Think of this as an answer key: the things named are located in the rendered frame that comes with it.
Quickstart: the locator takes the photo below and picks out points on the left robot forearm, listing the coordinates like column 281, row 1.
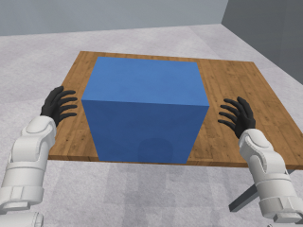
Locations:
column 22, row 185

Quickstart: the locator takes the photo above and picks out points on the robot left upper arm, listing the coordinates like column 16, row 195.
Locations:
column 28, row 219

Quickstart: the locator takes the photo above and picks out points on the right robot hand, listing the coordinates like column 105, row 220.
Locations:
column 243, row 119

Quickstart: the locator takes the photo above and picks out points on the carton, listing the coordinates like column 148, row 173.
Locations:
column 144, row 111

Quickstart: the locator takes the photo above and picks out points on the table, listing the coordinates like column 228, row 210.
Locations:
column 216, row 144

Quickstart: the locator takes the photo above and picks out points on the left robot hand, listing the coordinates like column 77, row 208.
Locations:
column 53, row 105

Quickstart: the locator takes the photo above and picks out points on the right robot forearm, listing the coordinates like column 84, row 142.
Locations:
column 278, row 199

